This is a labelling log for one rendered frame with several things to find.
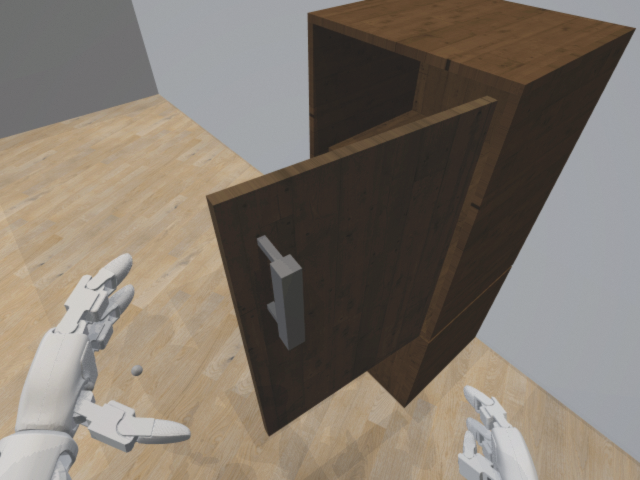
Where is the left robot forearm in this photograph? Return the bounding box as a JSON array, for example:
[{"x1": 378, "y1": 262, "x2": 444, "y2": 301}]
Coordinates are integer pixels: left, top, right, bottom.
[{"x1": 0, "y1": 430, "x2": 78, "y2": 480}]

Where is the robot left hand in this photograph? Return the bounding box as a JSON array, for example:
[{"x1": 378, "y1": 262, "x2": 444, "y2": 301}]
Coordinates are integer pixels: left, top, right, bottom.
[{"x1": 15, "y1": 253, "x2": 191, "y2": 453}]

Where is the robot right hand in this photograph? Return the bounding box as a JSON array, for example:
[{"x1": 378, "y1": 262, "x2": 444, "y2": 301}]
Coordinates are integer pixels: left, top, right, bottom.
[{"x1": 458, "y1": 385, "x2": 538, "y2": 480}]

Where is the cupboard door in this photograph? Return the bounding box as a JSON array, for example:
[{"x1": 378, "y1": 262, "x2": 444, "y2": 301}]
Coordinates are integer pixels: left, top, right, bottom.
[{"x1": 206, "y1": 96, "x2": 498, "y2": 436}]

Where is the handle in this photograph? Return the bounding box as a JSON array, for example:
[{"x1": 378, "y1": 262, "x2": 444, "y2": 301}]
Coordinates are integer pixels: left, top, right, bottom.
[{"x1": 257, "y1": 235, "x2": 305, "y2": 350}]

